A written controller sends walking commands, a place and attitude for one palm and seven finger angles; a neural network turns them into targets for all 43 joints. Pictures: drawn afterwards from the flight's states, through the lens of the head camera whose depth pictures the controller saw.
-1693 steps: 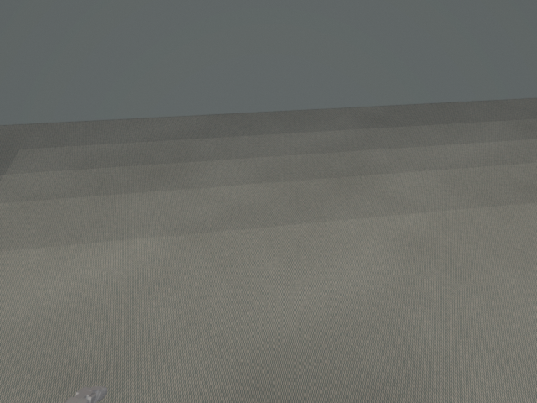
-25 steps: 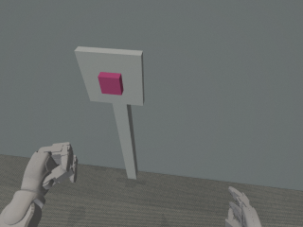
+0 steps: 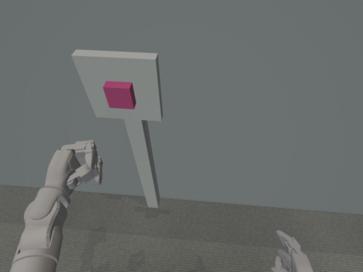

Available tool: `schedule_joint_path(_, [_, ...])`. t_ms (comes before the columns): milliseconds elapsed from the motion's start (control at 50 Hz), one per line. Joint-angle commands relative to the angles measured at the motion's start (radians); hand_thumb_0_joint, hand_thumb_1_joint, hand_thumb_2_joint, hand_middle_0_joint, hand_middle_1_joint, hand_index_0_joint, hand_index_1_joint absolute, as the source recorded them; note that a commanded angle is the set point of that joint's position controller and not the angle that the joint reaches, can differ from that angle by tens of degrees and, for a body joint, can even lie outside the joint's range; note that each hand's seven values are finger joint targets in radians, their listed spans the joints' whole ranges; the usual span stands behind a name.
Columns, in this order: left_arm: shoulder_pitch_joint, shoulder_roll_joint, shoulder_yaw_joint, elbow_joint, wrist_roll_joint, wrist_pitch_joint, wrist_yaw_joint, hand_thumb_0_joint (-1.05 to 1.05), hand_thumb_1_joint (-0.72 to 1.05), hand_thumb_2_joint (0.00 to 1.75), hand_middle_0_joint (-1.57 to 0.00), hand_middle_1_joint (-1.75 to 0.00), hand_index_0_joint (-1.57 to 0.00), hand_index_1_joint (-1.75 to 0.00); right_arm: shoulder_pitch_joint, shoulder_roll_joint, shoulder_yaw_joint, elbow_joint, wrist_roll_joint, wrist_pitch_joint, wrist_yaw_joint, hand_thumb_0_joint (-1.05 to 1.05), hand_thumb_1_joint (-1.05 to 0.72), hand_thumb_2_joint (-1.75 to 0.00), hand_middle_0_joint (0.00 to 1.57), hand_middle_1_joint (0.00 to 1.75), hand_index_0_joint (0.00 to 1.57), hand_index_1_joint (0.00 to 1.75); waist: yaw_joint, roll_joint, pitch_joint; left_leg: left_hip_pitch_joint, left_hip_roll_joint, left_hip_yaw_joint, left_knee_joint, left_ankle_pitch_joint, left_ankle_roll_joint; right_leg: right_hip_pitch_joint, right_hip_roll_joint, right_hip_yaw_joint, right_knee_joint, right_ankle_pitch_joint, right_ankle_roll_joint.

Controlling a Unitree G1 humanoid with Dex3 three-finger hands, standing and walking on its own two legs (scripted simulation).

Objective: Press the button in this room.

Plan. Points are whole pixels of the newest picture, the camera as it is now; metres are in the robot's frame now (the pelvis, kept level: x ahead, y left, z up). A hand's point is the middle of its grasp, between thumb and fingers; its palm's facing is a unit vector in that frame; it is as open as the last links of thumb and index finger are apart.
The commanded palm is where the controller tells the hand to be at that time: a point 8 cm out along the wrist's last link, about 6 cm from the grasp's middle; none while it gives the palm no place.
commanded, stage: aim a knuckle at the button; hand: left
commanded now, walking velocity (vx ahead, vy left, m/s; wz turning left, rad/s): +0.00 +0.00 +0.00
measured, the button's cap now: (120, 94) +0.54 +0.19 +0.10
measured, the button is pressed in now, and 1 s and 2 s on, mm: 0 0 4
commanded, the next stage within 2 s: press the button with the knuckle in 1.48 s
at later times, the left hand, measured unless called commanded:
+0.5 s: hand (118, 140) +0.40 +0.17 +0.07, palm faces -0.06 -1.00 -0.02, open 3.1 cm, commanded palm +0.38 +0.23 +0.07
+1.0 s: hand (126, 125) +0.45 +0.16 +0.06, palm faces -0.04 -1.00 -0.01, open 3.1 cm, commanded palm +0.42 +0.22 +0.07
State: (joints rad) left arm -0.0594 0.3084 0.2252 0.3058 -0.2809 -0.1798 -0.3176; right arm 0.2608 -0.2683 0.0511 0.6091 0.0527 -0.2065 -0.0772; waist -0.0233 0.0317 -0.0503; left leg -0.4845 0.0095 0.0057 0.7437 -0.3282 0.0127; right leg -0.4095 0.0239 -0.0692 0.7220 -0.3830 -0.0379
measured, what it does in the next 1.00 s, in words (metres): stands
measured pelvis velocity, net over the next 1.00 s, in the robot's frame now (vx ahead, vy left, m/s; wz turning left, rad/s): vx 0.01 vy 0.01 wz -0.05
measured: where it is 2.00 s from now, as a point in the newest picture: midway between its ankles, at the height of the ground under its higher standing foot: outside the picture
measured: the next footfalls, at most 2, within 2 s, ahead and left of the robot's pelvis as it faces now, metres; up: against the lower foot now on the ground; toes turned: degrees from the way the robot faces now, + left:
none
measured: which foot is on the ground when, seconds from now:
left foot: down 0.00-1.00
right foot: down 0.00-1.00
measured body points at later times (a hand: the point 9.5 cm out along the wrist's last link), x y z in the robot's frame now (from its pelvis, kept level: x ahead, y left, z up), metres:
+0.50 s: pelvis +0.01 +0.01 -0.01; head +0.05 +0.01 +0.44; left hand +0.39 +0.22 +0.07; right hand +0.12 -0.24 -0.11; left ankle +0.03 +0.11 -0.71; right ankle -0.01 -0.09 -0.71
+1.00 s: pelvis +0.01 +0.01 -0.01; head +0.07 +0.01 +0.43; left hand +0.45 +0.22 +0.07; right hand +0.04 -0.26 -0.13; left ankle +0.03 +0.11 -0.71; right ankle -0.01 -0.09 -0.71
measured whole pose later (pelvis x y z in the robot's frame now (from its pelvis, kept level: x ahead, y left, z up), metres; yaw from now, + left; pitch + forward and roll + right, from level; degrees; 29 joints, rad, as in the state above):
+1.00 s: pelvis +0.01 +0.01 -0.01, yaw -3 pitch +12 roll -1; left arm -0.61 0.35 0.29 0.93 -0.16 -0.35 -0.21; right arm 0.38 -0.26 0.02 0.63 0.03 0.01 -0.01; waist -0.11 0.02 -0.09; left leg -0.68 0.03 0.04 0.84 -0.38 0.03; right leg -0.62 0.04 -0.03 0.82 -0.42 -0.03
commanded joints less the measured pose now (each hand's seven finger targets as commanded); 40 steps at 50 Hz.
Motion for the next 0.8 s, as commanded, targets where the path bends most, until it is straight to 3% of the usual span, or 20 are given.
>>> schedule_joint_path(0, [-0.261,0.183,0.09,-0.172,-0.01,-0.079,0.016,0.0,0.9,0.9,-1.3,-1.5,-1.3,-1.5,-0.062,-0.121,-0.057,-0.15,-0.001,-0.034,-0.002,0.0,-0.9,-0.9,0.2,0.3,0.2,0.3,0.018,0.023,-0.216,0.139,-0.017,-0.018,-0.091,0.179,0.018,0.032,-0.02,0.064,-0.116,0.253,0.025])
schedule_joint_path(20, [-0.264,0.184,0.086,-0.161,-0.009,-0.084,0.018,0.0,0.9,0.9,-1.3,-1.5,-1.3,-1.5,-0.055,-0.125,-0.059,-0.151,-0.002,-0.03,0.001,0.0,-0.9,-0.9,0.2,0.3,0.2,0.3,0.015,-0.019,-0.215,0.13,-0.015,-0.022,-0.085,0.19,0.021,0.036,-0.015,0.062,-0.111,0.265,0.026])
schedule_joint_path(60, [-0.291,0.183,0.089,-0.155,-0.007,-0.096,0.023,0.0,0.9,0.9,-1.3,-1.5,-1.3,-1.5,-0.044,-0.126,-0.066,-0.147,-0.002,-0.022,0.005,0.0,-0.9,-0.9,0.2,0.3,0.2,0.3,0.01,-0.021,-0.232,0.144,-0.014,-0.017,-0.081,0.209,0.022,0.029,-0.014,0.06,-0.104,0.3,0.028])
schedule_joint_path(100, [-0.31,0.163,0.067,-0.161,-0.001,-0.107,0.026,0.0,0.9,0.9,-1.3,-1.5,-1.3,-1.5,-0.037,-0.124,-0.068,-0.145,-0.002,-0.014,0.01,0.0,-0.9,-0.9,0.2,0.3,0.2,0.3,0.004,0.018,-0.246,0.158,-0.016,-0.012,-0.078,0.222,0.019,0.022,-0.014,0.058,-0.097,0.317,0.026])
schedule_joint_path(120, [-0.316,0.167,0.067,-0.147,0.0,-0.109,0.029,0.0,0.9,0.9,-1.3,-1.5,-1.3,-1.5,-0.031,-0.128,-0.07,-0.144,-0.003,-0.01,0.011,0.0,-0.9,-0.9,0.2,0.3,0.2,0.3,-0.001,-0.028,-0.236,0.148,-0.012,-0.018,-0.075,0.225,0.022,0.017,-0.008,0.053,-0.092,0.316,0.026])
schedule_joint_path(160, [-0.361,0.177,0.072,-0.103,0.009,-0.11,0.039,0.0,0.9,0.9,-1.3,-1.5,-1.3,-1.5,-0.024,-0.131,-0.071,-0.133,-0.002,0.005,0.011,0.0,-0.9,-0.9,0.2,0.3,0.2,0.3,-0.009,-0.01,-0.213,0.131,-0.012,-0.016,-0.077,0.195,0.019,-0.009,-0.01,0.054,-0.095,0.286,0.027])
schedule_joint_path(180, [-0.417,0.146,0.036,-0.1,0.015,-0.114,0.043,0.0,0.9,0.9,-1.3,-1.5,-1.3,-1.5,-0.022,-0.128,-0.069,-0.128,-0.001,0.01,0.011,0.0,-0.9,-0.9,0.2,0.3,0.2,0.3,-0.022,0.0,-0.211,0.142,-0.012,-0.021,-0.079,0.187,0.018,-0.03,-0.008,0.048,-0.092,0.271,0.025])
schedule_joint_path(200, [-0.446,0.147,0.034,-0.091,0.02,-0.116,0.05,0.0,0.9,0.9,-1.3,-1.5,-1.3,-1.5,-0.018,-0.128,-0.071,-0.125,-0.001,0.013,0.011,0.0,-0.9,-0.9,0.2,0.3,0.2,0.3,-0.02,0.027,-0.215,0.151,-0.011,-0.023,-0.076,0.19,0.017,-0.04,-0.007,0.047,-0.088,0.267,0.021])
schedule_joint_path(220, [-0.479,0.146,0.025,-0.093,0.027,-0.121,0.057,0.0,0.9,0.9,-1.3,-1.5,-1.3,-1.5,-0.012,-0.131,-0.071,-0.123,-0.005,0.018,0.012,0.0,-0.9,-0.9,0.2,0.3,0.2,0.3,-0.027,0.003,-0.227,0.154,-0.009,-0.026,-0.071,0.195,0.02,-0.041,-0.005,0.046,-0.084,0.269,0.022])
schedule_joint_path(300, [-0.553,0.128,0.01,-0.033,0.042,-0.136,0.081,0.0,0.9,0.9,-1.3,-1.5,-1.3,-1.5,0.007,-0.129,-0.075,-0.11,-0.008,0.035,0.015,0.0,-0.9,-0.9,0.2,0.3,0.2,0.3,-0.031,0.0,-0.286,0.182,-0.006,-0.032,-0.062,0.221,0.016,-0.051,-0.003,0.041,-0.07,0.287,0.021])
schedule_joint_path(320, [-0.572,0.153,0.024,-0.004,0.047,-0.139,0.088,0.0,0.9,0.9,-1.3,-1.5,-1.3,-1.5,0.016,-0.135,-0.074,-0.101,-0.01,0.042,0.017,0.0,-0.9,-0.9,0.2,0.3,0.2,0.3,-0.033,-0.02,-0.284,0.165,-0.005,-0.034,-0.056,0.224,0.018,-0.047,-0.002,0.043,-0.066,0.289,0.02])
schedule_joint_path(400, [-0.658,0.168,0.039,0.107,0.065,-0.14,0.102,0.0,0.9,0.9,-1.3,-1.5,-1.3,-1.5,0.027,-0.132,-0.07,-0.095,-0.011,0.071,0.023,0.0,-0.9,-0.9,0.2,0.3,0.2,0.3,-0.034,0.007,-0.271,0.131,-0.009,-0.03,-0.052,0.198,0.014,-0.064,-0.004,0.046,-0.058,0.277,0.018])
schedule_joint_path(420, [-0.674,0.185,0.049,0.138,0.071,-0.144,0.107,0.0,0.9,0.9,-1.3,-1.5,-1.3,-1.5,0.036,-0.137,-0.071,-0.092,-0.013,0.079,0.024,0.0,-0.9,-0.9,0.2,0.3,0.2,0.3,-0.039,-0.037,-0.277,0.121,-0.006,-0.035,-0.047,0.198,0.018,-0.064,0.0,0.045,-0.055,0.272,0.019])
schedule_joint_path(480, [-0.709,0.158,0.035,0.149,0.074,-0.158,0.111,0.0,0.9,0.9,-1.3,-1.5,-1.3,-1.5,0.053,-0.131,-0.076,-0.098,-0.016,0.092,0.033,0.0,-0.9,-0.9,0.2,0.3,0.2,0.3,-0.032,0.032,-0.347,0.162,-0.006,-0.03,-0.03,0.267,0.012,-0.061,-0.001,0.045,-0.034,0.334,0.016])
schedule_joint_path(520, [-0.721,0.174,0.047,0.194,0.077,-0.167,0.114,0.0,0.9,0.9,-1.3,-1.5,-1.3,-1.5,0.072,-0.136,-0.078,-0.091,-0.019,0.104,0.038,0.0,-0.9,-0.9,0.2,0.3,0.2,0.3,-0.038,-0.023,-0.346,0.138,-0.003,-0.033,-0.02,0.28,0.014,-0.058,0.005,0.044,-0.028,0.347,0.016])
schedule_joint_path(560, [-0.779,0.161,0.03,0.224,0.084,-0.174,0.114,0.0,0.9,0.9,-1.3,-1.5,-1.3,-1.5,0.076,-0.134,-0.078,-0.086,-0.016,0.115,0.042,0.0,-0.9,-0.9,0.2,0.3,0.2,0.3,-0.049,0.018,-0.325,0.126,-0.004,-0.029,-0.018,0.265,0.012,-0.087,0.004,0.046,-0.023,0.337,0.016])
schedule_joint_path(620, [-0.835,0.167,0.031,0.272,0.093,-0.183,0.121,0.0,0.9,0.9,-1.3,-1.5,-1.3,-1.5,0.097,-0.139,-0.082,-0.077,-0.019,0.132,0.046,0.0,-0.9,-0.9,0.2,0.3,0.2,0.3,-0.061,-0.009,-0.336,0.114,-0.003,-0.031,-0.003,0.271,0.015,-0.101,0.007,0.046,-0.017,0.336,0.016])
schedule_joint_path(680, [-0.922,0.159,0.025,0.307,0.1,-0.203,0.133,0.0,0.9,0.9,-1.3,-1.5,-1.3,-1.5,0.107,-0.137,-0.086,-0.065,-0.021,0.142,0.049,0.0,-0.9,-0.9,0.2,0.3,0.2,0.3,-0.073,0.03,-0.349,0.126,-0.002,-0.031,0.004,0.245,0.013,-0.143,0.008,0.047,-0.013,0.301,0.017])
schedule_joint_path(740, [-0.992,0.211,0.069,0.388,0.109,-0.223,0.143,0.0,0.9,0.9,-1.3,-1.5,-1.3,-1.5,0.131,-0.145,-0.087,-0.049,-0.026,0.154,0.047,0.0,-0.9,-0.9,0.2,0.3,0.2,0.3,-0.082,-0.033,-0.361,0.079,-0.002,-0.033,0.013,0.217,0.018,-0.14,0.012,0.052,-0.005,0.284,0.02])
schedule_joint_path(780, [-0.998,0.23,0.087,0.411,0.119,-0.238,0.144,0.0,0.9,0.9,-1.3,-1.5,-1.3,-1.5,0.14,-0.143,-0.087,-0.048,-0.029,0.161,0.05,0.0,-0.9,-0.9,0.2,0.3,0.2,0.3,-0.071,0.025,-0.396,0.086,-0.006,-0.027,0.02,0.231,0.016,-0.13,0.01,0.057,0.005,0.3,0.017])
